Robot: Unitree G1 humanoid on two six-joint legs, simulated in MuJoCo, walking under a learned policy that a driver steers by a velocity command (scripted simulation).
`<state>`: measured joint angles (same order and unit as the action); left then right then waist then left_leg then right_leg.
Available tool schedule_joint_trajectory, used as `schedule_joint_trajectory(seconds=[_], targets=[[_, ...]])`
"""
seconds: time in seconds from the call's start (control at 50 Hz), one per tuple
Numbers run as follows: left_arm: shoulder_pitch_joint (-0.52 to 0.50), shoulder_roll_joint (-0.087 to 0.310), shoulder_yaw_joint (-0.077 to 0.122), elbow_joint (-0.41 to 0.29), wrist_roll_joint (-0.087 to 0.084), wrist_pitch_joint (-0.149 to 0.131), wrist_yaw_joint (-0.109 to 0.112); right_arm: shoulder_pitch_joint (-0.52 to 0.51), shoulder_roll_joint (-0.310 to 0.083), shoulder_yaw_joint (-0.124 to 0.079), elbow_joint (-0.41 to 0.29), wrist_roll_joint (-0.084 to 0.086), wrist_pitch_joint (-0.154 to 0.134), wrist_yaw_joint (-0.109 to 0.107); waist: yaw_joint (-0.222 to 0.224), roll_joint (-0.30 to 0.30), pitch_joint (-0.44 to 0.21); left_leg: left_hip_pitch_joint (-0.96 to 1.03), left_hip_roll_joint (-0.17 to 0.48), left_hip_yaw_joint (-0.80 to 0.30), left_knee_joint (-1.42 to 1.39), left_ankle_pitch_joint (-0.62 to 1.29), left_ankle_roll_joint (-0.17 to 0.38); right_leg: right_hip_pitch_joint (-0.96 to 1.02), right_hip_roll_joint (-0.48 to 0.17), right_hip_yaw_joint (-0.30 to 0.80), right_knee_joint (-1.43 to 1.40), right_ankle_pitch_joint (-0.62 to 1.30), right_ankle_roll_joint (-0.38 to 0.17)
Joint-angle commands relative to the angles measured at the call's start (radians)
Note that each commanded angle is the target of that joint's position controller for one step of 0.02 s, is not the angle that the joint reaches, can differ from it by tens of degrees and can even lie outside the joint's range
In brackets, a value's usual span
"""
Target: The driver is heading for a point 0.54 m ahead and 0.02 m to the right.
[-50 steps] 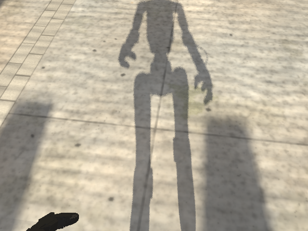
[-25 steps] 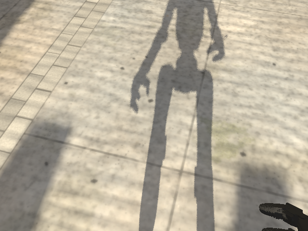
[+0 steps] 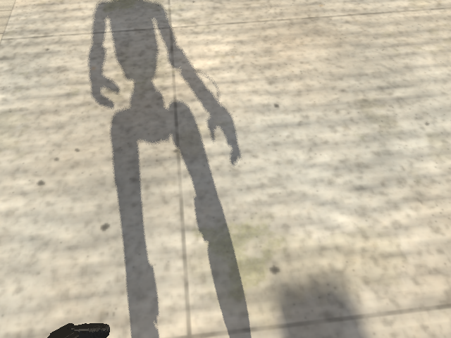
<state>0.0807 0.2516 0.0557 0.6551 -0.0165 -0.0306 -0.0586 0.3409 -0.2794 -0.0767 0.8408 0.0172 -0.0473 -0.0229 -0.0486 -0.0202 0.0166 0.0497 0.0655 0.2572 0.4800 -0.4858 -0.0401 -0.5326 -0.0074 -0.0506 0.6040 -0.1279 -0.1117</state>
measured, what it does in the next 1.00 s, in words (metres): walks ahead: left foot, then right foot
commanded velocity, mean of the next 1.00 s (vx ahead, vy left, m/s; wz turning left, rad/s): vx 0.36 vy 0.00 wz -0.23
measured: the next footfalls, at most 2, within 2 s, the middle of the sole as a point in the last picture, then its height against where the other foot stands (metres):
left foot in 0.48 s outside the picture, level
right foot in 0.92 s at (287, 312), level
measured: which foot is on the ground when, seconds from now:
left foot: down 0.00-0.00, up 0.02-0.46, down 0.48-1.00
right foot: down 0.00-0.50, up 0.52-0.90, down 0.92-1.00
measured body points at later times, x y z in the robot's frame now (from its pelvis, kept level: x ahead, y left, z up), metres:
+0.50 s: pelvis +0.29 +0.01 +0.01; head +0.31 +0.00 +0.46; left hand +0.38 +0.28 -0.11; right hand +0.46 -0.27 -0.06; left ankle +0.42 +0.09 -0.72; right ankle +0.12 -0.09 -0.71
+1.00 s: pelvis +0.45 -0.03 +0.02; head +0.46 -0.04 +0.47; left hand +0.67 +0.17 -0.07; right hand +0.48 -0.30 -0.11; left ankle +0.42 +0.09 -0.72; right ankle +0.48 -0.16 -0.72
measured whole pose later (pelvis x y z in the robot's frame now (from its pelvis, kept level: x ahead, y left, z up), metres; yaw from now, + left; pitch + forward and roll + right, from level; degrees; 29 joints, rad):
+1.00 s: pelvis +0.45 -0.03 +0.02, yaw -12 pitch +1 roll +1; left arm 0.13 0.23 0.04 0.71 0.01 -0.01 0.02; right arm 0.22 -0.25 -0.02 0.86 -0.02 -0.04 0.00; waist -0.04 0.01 0.00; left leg -0.18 -0.03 0.01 0.50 -0.34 0.01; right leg -0.37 0.00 0.03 0.51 -0.17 0.00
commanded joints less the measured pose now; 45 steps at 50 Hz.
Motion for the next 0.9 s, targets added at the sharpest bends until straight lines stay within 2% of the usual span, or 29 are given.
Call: schedule_joint_trajectory(seconds=[0.02, 0.04, 0.06, 0.08, 0.1, 0.12, 0.14, 0.16, 0.2, 0.28, 0.34, 0.38, 0.42, 0.44, 0.46, 0.48, 0.5, 0.52, 0.54, 0.56, 0.58, 0.6, 0.64, 0.66, 0.72, 0.78, 0.84, 0.88, 0.9], targets=[[0.332, 0.349, 0.114, 0.013, -0.012, -0.004, 0.032, 0.047, -0.023, 0.014, -0.137, -0.047, -0.035, 0.005, 0.097, -0.247, -0.265, -0.717, -0.063, -0.097, 0.823, -0.011, 0.005, 0.89, -0.255, 0.61, -0.113, -0.026, -0.276], [0.378, 0.283, 0.092, -0.016, -0.006, -0.017, 0.031, -0.029, -0.081, 0.013, -0.148, -0.016, -0.078, 0.022, 0.167, -0.154, -0.428, -0.837, -0.103, -0.339, 0.955, -0.11, 0.013, 0.972, -0.334, 0.89, -0.268, -0.14, -0.342], [0.348, 0.225, 0.077, -0.007, 0.004, -0.026, 0.031, -0.136, -0.129, -0.001, -0.179, 0.024, -0.098, 0.03, 0.186, -0.098, -0.296, -0.914, -0.05, -0.358, 0.945, -0.013, 0.036, 0.893, -0.299, 0.74, -0.288, -0.086, -0.28], [0.282, 0.192, 0.067, -0.015, -0.003, -0.03, 0.033, -0.159, -0.119, 0.006, -0.188, 0.015, -0.106, 0.026, 0.142, -0.024, -0.204, -0.889, -0.005, -0.353, 0.854, 0.078, 0.048, 0.742, -0.255, 0.613, -0.286, -0.013, -0.239], [0.211, 0.159, 0.056, -0.029, -0.004, -0.029, 0.034, -0.167, -0.122, 0.001, -0.18, -0.013, -0.105, 0.018, 0.098, 0.013, -0.139, -0.825, 0.025, -0.345, 0.768, 0.121, 0.042, 0.593, -0.218, 0.523, -0.297, 0.081, -0.211], [0.169, 0.135, 0.046, -0.047, 0.007, -0.029, 0.039, -0.153, -0.133, -0.008, -0.18, -0.025, -0.094, 0.017, 0.061, -0.001, -0.113, -0.75, 0.045, -0.349, 0.721, 0.151, 0.034, 0.486, -0.191, 0.467, -0.321, 0.157, -0.203], [0.15, 0.132, 0.044, -0.055, 0.012, -0.029, 0.041, -0.14, -0.129, -0.01, -0.18, -0.029, -0.081, 0.018, 0.039, -0.01, -0.099, -0.709, 0.047, -0.347, 0.685, 0.165, 0.024, 0.424, -0.175, 0.448, -0.345, 0.181, -0.202], [0.146, 0.14, 0.046, -0.054, 0.01, -0.032, 0.045, -0.131, -0.115, -0.008, -0.179, -0.032, -0.069, 0.018, 0.028, -0.011, -0.088, -0.694, 0.046, -0.334, 0.642, 0.173, 0.01, 0.379, -0.166, 0.423, -0.357, 0.219, -0.205], [0.162, 0.16, 0.05, -0.041, 0.008, -0.035, 0.057, -0.154, -0.086, 0.002, -0.183, -0.035, -0.054, 0.017, 0.026, -0.008, -0.064, -0.684, 0.037, -0.309, 0.536, 0.233, -0.017, 0.307, -0.144, 0.353, -0.37, 0.277, -0.196], [0.221, 0.163, 0.047, -0.001, 0.001, -0.031, 0.069, -0.293, -0.038, 0.027, -0.2, -0.03, -0.056, 0.029, 0.093, -0.052, -0.041, -0.599, -0.002, -0.282, 0.224, 0.533, -0.023, 0.262, -0.08, 0.245, -0.363, 0.204, -0.124], [0.276, 0.175, 0.047, 0.028, -0.002, -0.032, 0.064, -0.371, -0.058, 0.024, -0.218, -0.013, -0.063, 0.042, 0.133, -0.064, -0.021, -0.58, -0.022, -0.288, 0.116, 0.598, -0.006, 0.315, -0.12, 0.289, -0.349, 0.099, -0.116], [0.297, 0.177, 0.047, 0.043, -0.004, -0.03, 0.063, -0.402, -0.078, 0.018, -0.235, -0.012, -0.07, 0.05, 0.141, -0.064, -0.005, -0.609, -0.026, -0.298, 0.065, 0.544, 0.022, 0.394, -0.157, 0.332, -0.308, 0.093, -0.109], [0.299, 0.183, 0.05, 0.052, -0.001, -0.025, 0.065, -0.385, -0.094, 0.01, -0.239, -0.013, -0.076, 0.056, 0.125, -0.082, -0.002, -0.596, -0.032, -0.295, 0.034, 0.466, 0.053, 0.456, -0.187, 0.368, -0.268, 0.137, -0.094], [0.289, 0.185, 0.051, 0.053, 0.0, -0.02, 0.066, -0.351, -0.101, 0.006, -0.233, -0.013, -0.079, 0.056, 0.103, -0.094, -0.007, -0.554, -0.042, -0.281, 0.016, 0.43, 0.071, 0.47, -0.188, 0.371, -0.236, 0.201, -0.083], [0.27, 0.178, 0.048, 0.048, 0.0, -0.017, 0.067, -0.273, -0.116, -0.006, -0.212, -0.017, -0.081, 0.054, 0.058, -0.092, -0.04, -0.444, -0.067, -0.253, -0.022, 0.43, 0.095, 0.469, -0.156, 0.349, -0.159, 0.336, -0.064], [0.26, 0.149, 0.038, 0.04, 0.005, -0.017, 0.066, -0.144, -0.152, -0.022, -0.184, -0.027, -0.085, 0.049, -0.001, -0.067, -0.137, -0.243, -0.025, -0.289, -0.003, 0.471, 0.137, 0.417, -0.1, 0.301, 0.007, 0.404, -0.033], [0.295, 0.103, 0.018, 0.018, 0.025, -0.022, 0.069, 0.019, -0.22, -0.039, -0.168, -0.037, -0.085, 0.046, -0.042, 0.072, -0.295, 0.064, 0.158, -0.516, 0.029, 0.497, 0.227, 0.218, -0.007, 0.226, 0.316, 0.166, 0.016], [0.415, 0.053, 0.003, 0.022, 0.0, -0.037, 0.067, 0.086, -0.25, -0.049, -0.127, -0.028, -0.074, 0.055, -0.004, 0.37, -0.369, 0.296, 0.318, -0.955, -0.116, 0.24, 0.362, -0.114, 0.117, 0.178, 0.602, -0.419, 0.079], [0.354, 0.143, 0.019, 0.031, -0.01, -0.042, 0.066, 0.064, -0.163, -0.027, -0.137, -0.006, -0.069, 0.055, -0.033, 0.239, -0.272, 0.244, 0.312, -0.988, -0.168, 0.132, 0.337, -0.226, 0.066, 0.243, 0.704, -0.435, 0.085], [0.247, 0.173, 0.028, 0.009, -0.011, -0.042, 0.066, -0.017, -0.128, -0.014, -0.152, -0.011, -0.062, 0.049, -0.033, 0.142, -0.145, 0.107, 0.286, -0.824, -0.164, 0.292, 0.304, -0.243, 0.027, 0.21, 0.716, -0.354, 0.092], [0.192, 0.162, 0.026, -0.002, 0.005, -0.041, 0.069, -0.079, -0.11, -0.002, -0.165, -0.024, -0.057, 0.048, -0.006, 0.062, -0.092, -0.021, 0.247, -0.698, -0.16, 0.544, 0.289, -0.196, -0.01, 0.172, 0.685, -0.298, 0.102], [0.179, 0.151, 0.029, -0.009, 0.019, -0.038, 0.07, -0.113, -0.091, 0.005, -0.164, -0.029, -0.056, 0.05, 0.023, 0.048, -0.068, -0.105, 0.216, -0.613, -0.157, 0.756, 0.284, -0.153, -0.036, 0.159, 0.631, -0.275, 0.112], [0.222, 0.106, 0.023, 0.005, 0.018, -0.024, 0.07, -0.136, -0.059, 0.019, -0.147, -0.033, -0.061, 0.05, 0.066, 0.099, -0.086, -0.18, 0.158, -0.492, -0.171, 0.962, 0.267, -0.053, -0.059, 0.143, 0.519, -0.249, 0.131], [0.234, 0.082, 0.016, 0.014, 0.017, -0.017, 0.073, -0.144, -0.062, 0.02, -0.136, -0.034, -0.062, 0.048, 0.077, 0.112, -0.095, -0.202, 0.144, -0.447, -0.177, 1.036, 0.269, -0.023, -0.056, 0.129, 0.457, -0.232, 0.142], [0.198, 0.048, 0.0, 0.014, 0.023, -0.006, 0.078, -0.16, -0.112, 0.008, -0.11, -0.028, -0.046, 0.032, 0.079, 0.119, -0.124, -0.239, 0.12, -0.354, -0.181, 1.107, 0.265, 0.063, -0.049, 0.099, 0.25, -0.113, 0.16], [0.132, 0.061, 0.002, 0.013, 0.018, -0.002, 0.076, -0.125, -0.127, 0.006, -0.08, -0.019, -0.024, 0.024, 0.046, 0.121, -0.139, -0.23, 0.11, -0.325, -0.182, 1.026, 0.247, 0.129, -0.033, 0.087, 0.111, 0.031, 0.159], [0.075, 0.076, 0.008, -0.001, 0.02, 0.001, 0.073, -0.111, -0.122, 0.01, -0.054, -0.017, -0.01, 0.024, 0.028, 0.118, -0.115, -0.207, 0.13, -0.355, -0.157, 0.905, 0.244, 0.151, -0.028, 0.096, 0.021, 0.03, 0.14], [0.077, 0.077, 0.013, 0.001, 0.026, -0.003, 0.07, -0.135, -0.113, 0.014, -0.047, -0.007, -0.002, 0.023, 0.049, 0.112, -0.098, -0.214, 0.123, -0.37, -0.111, 0.796, 0.222, 0.213, -0.016, 0.082, -0.098, 0.067, 0.112], [0.091, 0.085, 0.017, 0.007, 0.033, -0.006, 0.071, -0.125, -0.098, 0.019, -0.038, -0.002, -0.002, 0.024, 0.06, 0.093, -0.096, -0.228, 0.095, -0.371, -0.078, 0.711, 0.189, 0.282, -0.015, 0.085, -0.191, 0.17, 0.089]])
